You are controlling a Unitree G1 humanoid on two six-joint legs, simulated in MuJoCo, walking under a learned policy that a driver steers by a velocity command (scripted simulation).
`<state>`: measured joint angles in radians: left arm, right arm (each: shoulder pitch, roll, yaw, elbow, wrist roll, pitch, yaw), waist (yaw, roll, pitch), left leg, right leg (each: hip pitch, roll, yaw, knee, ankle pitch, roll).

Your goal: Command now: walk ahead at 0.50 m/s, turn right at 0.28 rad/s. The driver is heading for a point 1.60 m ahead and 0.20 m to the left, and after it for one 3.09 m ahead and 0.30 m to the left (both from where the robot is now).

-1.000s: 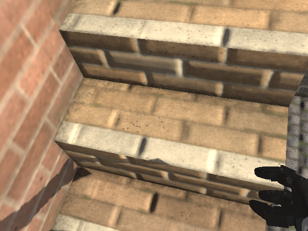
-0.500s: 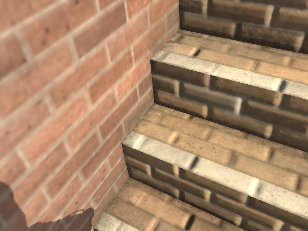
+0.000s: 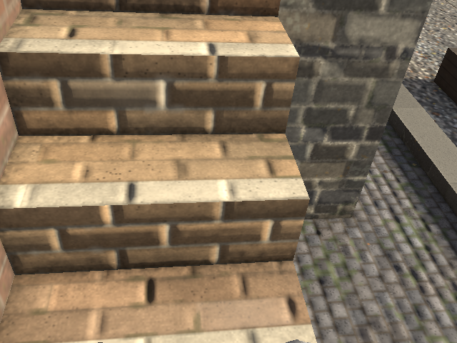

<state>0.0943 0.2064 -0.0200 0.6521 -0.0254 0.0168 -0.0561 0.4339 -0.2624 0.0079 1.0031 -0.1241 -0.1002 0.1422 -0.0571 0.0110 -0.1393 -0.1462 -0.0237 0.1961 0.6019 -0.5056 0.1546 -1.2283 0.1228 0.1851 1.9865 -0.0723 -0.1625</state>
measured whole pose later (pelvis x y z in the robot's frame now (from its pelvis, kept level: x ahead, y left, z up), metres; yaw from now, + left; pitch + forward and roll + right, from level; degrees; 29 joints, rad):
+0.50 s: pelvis +0.13 +0.09 +0.17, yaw -6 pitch +0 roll -6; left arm 0.31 0.23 0.01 1.06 0.05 -0.05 -0.01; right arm 0.12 -0.33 -0.04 0.87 -0.02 -0.02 0.03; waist 0.05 0.00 -0.02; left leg -1.04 -0.09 -0.39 2.15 -0.32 0.08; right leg -0.43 0.11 -0.05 0.85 -0.56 -0.04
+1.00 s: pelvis +0.26 +0.12 +0.22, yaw -10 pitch +1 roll -1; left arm 0.16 0.26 0.05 0.81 0.08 0.05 -0.06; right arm 0.49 -0.18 -0.03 0.88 0.03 -0.07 -0.09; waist 0.01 -0.14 -0.02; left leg -0.11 0.11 -0.04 0.45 -0.36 -0.07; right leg -0.77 -0.02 0.08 1.43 -0.33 0.00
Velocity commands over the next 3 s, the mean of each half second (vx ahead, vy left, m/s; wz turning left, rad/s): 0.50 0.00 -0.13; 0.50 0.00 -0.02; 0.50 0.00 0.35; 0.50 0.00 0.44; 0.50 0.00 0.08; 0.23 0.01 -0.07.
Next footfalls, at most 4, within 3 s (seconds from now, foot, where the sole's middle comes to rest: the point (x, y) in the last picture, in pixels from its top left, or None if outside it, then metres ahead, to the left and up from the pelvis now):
0.30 right None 0.17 -0.03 -0.55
0.72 left None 0.25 0.31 -0.55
1.10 right None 0.29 -0.09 -0.55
1.66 left None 0.42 0.15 -0.35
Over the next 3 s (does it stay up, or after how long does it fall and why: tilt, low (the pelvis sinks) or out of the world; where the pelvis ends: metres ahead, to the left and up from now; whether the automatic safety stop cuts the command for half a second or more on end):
stays up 0.59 0.18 0.58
